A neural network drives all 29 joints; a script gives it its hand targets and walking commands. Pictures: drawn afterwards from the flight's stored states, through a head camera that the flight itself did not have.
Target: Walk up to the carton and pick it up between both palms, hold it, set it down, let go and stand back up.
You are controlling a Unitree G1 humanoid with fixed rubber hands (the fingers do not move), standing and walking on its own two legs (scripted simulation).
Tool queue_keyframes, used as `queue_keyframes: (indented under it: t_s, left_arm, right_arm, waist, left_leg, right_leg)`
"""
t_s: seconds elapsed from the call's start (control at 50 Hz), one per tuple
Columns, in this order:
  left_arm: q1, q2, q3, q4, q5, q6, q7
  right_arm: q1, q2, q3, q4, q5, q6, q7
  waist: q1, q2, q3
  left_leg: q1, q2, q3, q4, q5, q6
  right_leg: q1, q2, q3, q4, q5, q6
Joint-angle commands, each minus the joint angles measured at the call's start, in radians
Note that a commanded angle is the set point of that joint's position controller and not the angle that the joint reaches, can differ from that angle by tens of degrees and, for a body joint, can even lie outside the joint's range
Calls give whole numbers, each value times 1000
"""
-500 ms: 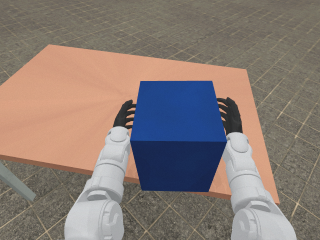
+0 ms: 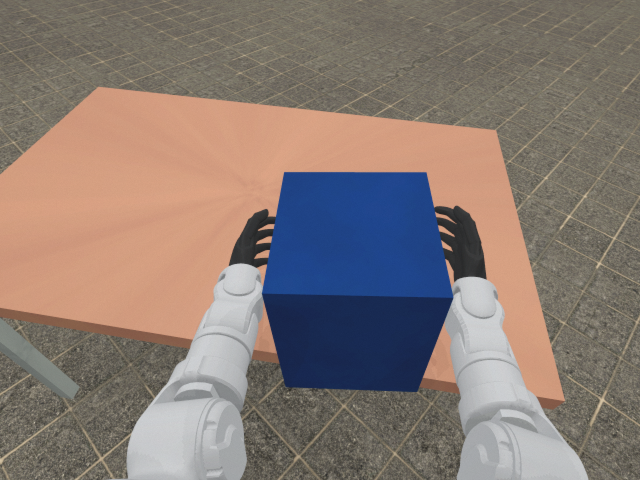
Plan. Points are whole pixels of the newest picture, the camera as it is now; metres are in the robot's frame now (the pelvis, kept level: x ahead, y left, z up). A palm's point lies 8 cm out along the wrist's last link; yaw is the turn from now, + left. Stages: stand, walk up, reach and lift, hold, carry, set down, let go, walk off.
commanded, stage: set down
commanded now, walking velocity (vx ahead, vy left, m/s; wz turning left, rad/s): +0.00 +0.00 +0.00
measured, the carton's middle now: (352, 285) +0.39 -0.09 +0.01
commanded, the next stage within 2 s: none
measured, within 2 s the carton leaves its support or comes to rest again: rests again in 0.38 s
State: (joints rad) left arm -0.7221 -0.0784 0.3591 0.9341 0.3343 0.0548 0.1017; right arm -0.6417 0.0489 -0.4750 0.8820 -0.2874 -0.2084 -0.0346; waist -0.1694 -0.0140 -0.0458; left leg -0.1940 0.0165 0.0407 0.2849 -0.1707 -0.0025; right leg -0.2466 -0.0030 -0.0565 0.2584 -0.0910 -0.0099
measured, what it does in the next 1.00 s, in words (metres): stands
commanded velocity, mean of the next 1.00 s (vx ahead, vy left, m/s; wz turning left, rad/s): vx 0.00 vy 0.00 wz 0.00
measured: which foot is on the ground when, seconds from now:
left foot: down 0.00-1.00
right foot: down 0.00-1.00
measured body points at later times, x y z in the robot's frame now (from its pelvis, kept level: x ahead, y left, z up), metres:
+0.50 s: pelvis +0.01 +0.00 +0.00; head +0.05 +0.00 +0.45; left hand +0.43 +0.05 +0.03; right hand +0.37 -0.24 +0.05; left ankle -0.02 +0.12 -0.75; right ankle +0.02 -0.11 -0.75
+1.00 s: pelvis +0.00 +0.00 +0.00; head +0.06 +0.00 +0.45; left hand +0.43 +0.05 +0.03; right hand +0.36 -0.24 +0.05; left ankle -0.02 +0.12 -0.75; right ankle +0.02 -0.11 -0.75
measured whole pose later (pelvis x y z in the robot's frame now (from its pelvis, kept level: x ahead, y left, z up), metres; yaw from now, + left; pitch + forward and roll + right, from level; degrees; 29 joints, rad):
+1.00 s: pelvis +0.00 +0.00 +0.00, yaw -1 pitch +7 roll +0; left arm -0.72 -0.12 0.47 0.98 0.41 -0.14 0.08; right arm -0.62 0.08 -0.60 0.89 -0.40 -0.34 -0.02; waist -0.15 0.00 -0.02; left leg -0.24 0.03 0.06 0.28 -0.17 -0.01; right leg -0.31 0.00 -0.05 0.27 -0.09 -0.02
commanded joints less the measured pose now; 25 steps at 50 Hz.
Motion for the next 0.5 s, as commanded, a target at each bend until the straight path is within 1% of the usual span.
queue_keyframes:
  t_s: [0.0,0.02,0.06,0.1,0.12,0.14,0.16,0.18,0.2,0.22,0.24,0.26,0.28,0.3,0.32,0.34,0.36,0.4,0.42,0.44,0.46,0.48]
  left_arm:
    - [-642,-503,-233,-167,-9,-124,-101]
    - [-637,-516,-241,-173,-6,-130,-96]
    - [-643,-520,-248,-169,-9,-142,-92]
    - [-636,-515,-235,-138,-1,-151,-92]
    - [-628,-519,-239,-146,-3,-154,-91]
    - [-646,-520,-250,-161,-6,-159,-88]
    - [-631,-511,-234,-138,3,-161,-88]
    - [-642,-516,-242,-144,-1,-167,-88]
    - [-634,-525,-244,-147,-1,-174,-87]
    - [-650,-526,-247,-147,-5,-185,-86]
    - [-632,-521,-242,-136,-2,-188,-86]
    - [-609,-507,-228,-119,7,-194,-90]
    - [-610,-512,-232,-130,10,-198,-90]
    - [-586,-509,-222,-117,18,-199,-91]
    - [-566,-522,-224,-114,21,-199,-94]
    - [-551,-513,-211,-106,24,-200,-98]
    - [-548,-528,-226,-106,19,-206,-99]
    - [-545,-512,-211,-94,21,-217,-102]
    - [-552,-507,-213,-93,25,-225,-103]
    - [-549,-513,-216,-101,29,-234,-99]
    - [-542,-496,-208,-88,40,-240,-98]
    - [-525,-505,-205,-89,42,-245,-98]
  right_arm:
    - [-543,442,233,-61,-54,-46,128]
    - [-541,437,229,-52,-58,-51,132]
    - [-545,443,221,-56,-68,-60,133]
    - [-543,452,221,-49,-80,-59,133]
    - [-531,442,215,-50,-84,-64,133]
    - [-547,433,197,-48,-84,-68,135]
    - [-536,441,205,-40,-89,-69,135]
    - [-540,440,201,-45,-91,-75,135]
    - [-531,446,201,-40,-96,-78,135]
    - [-544,446,197,-50,-99,-83,135]
    - [-528,446,197,-30,-104,-82,134]
    - [-507,458,212,-30,-106,-85,131]
    - [-506,450,200,-27,-111,-87,130]
    - [-492,449,204,-18,-110,-91,129]
    - [-472,448,209,-3,-110,-94,127]
    - [-471,453,214,-12,-107,-97,126]
    - [-462,450,213,-8,-112,-103,125]
    - [-468,458,207,-14,-124,-109,120]
    - [-472,462,219,-19,-121,-116,120]
    - [-470,460,217,-12,-122,-124,120]
    - [-465,470,229,-14,-119,-131,118]
    - [-459,476,236,-12,-112,-137,117]
  waist:
    - [7,13,-500]
    - [4,28,-509]
    - [2,33,-530]
    - [5,18,-512]
    - [-6,27,-521]
    - [-7,40,-539]
    - [1,30,-521]
    - [-1,37,-527]
    - [-9,31,-539]
    - [-4,26,-563]
    - [-11,19,-542]
    - [4,1,-543]
    - [-13,10,-540]
    - [-1,14,-524]
    - [-7,17,-524]
    - [-1,2,-509]
    - [-10,-1,-518]
    - [-5,-21,-508]
    - [2,-4,-517]
    - [-3,0,-537]
    - [13,1,-525]
    - [13,-2,-515]
  left_leg:
    - [86,-7,6,-21,94,-33]
    - [109,-2,3,-20,113,-40]
    - [117,-1,4,-5,130,-43]
    - [98,-2,5,-10,103,-35]
    - [109,4,-1,-7,111,-39]
    - [111,6,-2,-6,100,-43]
    - [109,5,0,-2,109,-38]
    - [99,4,4,-1,107,-41]
    - [101,5,0,1,110,-40]
    - [85,4,0,3,100,-38]
    - [83,6,-1,1,107,-37]
    - [63,-2,4,0,103,-25]
    - [67,3,-2,-1,122,-31]
    - [62,-1,4,3,136,-31]
    - [70,0,1,5,150,-34]
    - [63,-1,5,7,156,-31]
    - [63,1,1,8,161,-37]
    - [29,-4,2,0,133,-30]
    - [16,-8,4,1,139,-24]
    - [29,-6,5,0,154,-26]
    - [4,-9,9,6,161,-21]
    - [-5,-10,8,6,170,-20]
  right_leg:
    - [242,11,-45,67,399,56]
    - [222,14,-50,66,399,50]
    - [209,14,-53,67,396,47]
    - [215,14,-51,65,370,51]
    - [205,15,-52,63,374,50]
    - [187,14,-52,62,353,44]
    - [190,9,-49,61,358,46]
    - [188,11,-49,63,352,45]
    - [188,12,-50,66,366,45]
    - [193,9,-49,71,357,49]
    - [194,11,-53,71,372,50]
    - [221,4,-39,74,392,53]
    - [224,10,-46,82,426,53]
    - [232,8,-38,87,450,56]
    - [243,10,-42,89,469,57]
    - [247,10,-39,90,486,56]
    - [253,15,-45,94,502,55]
    - [273,10,-41,95,500,61]
    - [277,4,-33,102,525,63]
    - [266,8,-36,107,532,63]
    - [283,3,-29,112,560,67]
    - [301,2,-22,117,589,67]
